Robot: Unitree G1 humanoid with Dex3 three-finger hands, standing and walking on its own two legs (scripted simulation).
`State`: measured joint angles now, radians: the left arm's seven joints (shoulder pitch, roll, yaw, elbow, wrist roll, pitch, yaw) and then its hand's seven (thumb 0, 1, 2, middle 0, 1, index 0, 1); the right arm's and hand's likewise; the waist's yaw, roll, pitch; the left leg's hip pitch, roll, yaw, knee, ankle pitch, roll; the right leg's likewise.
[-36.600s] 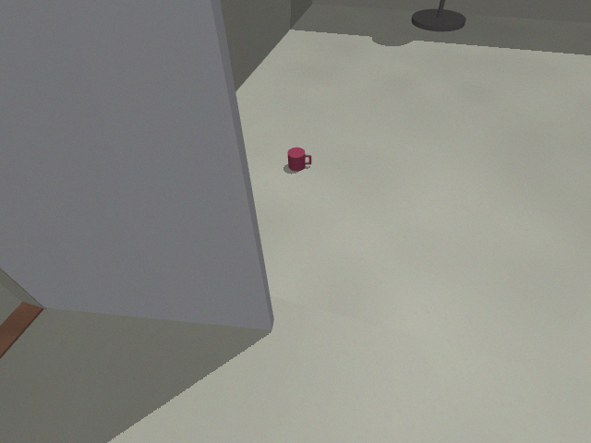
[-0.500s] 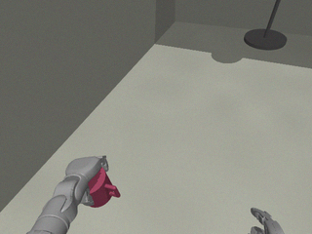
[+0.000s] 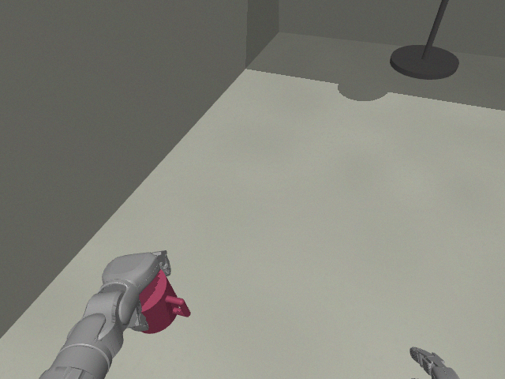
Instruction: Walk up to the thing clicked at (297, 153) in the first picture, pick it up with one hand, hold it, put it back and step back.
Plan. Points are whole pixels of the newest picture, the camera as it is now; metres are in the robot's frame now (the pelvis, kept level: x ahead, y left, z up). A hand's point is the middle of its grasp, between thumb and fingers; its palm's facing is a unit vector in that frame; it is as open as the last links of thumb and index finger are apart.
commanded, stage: crouch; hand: left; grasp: from above
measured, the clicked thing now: (156, 301) +0.29 +0.22 -0.09
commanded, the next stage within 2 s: lower in 1.84 s
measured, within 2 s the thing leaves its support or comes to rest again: neither
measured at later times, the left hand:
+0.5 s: hand (160, 312) +0.33 +0.27 -0.26, palm faces -0.44 +0.04 -0.90, open 11.6 cm
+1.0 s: hand (174, 325) +0.37 +0.30 -0.47, palm faces -0.49 -0.03 -0.87, open 11.7 cm
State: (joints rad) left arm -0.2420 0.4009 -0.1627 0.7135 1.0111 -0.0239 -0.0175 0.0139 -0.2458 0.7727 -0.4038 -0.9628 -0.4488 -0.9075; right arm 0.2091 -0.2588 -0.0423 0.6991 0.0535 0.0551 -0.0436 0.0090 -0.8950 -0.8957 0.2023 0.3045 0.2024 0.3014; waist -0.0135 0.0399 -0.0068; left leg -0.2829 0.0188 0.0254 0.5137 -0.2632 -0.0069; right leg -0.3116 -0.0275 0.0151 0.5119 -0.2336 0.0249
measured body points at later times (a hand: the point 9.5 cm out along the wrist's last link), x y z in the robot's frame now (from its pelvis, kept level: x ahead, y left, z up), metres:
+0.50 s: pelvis -0.05 +0.01 -0.14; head +0.10 +0.03 +0.29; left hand +0.35 +0.26 -0.21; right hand +0.01 -0.29 -0.25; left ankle +0.00 +0.12 -0.74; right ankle +0.02 -0.14 -0.74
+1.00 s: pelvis -0.06 +0.01 -0.30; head +0.17 +0.06 +0.08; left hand +0.39 +0.30 -0.42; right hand -0.02 -0.26 -0.42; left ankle +0.00 +0.12 -0.74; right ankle +0.02 -0.13 -0.74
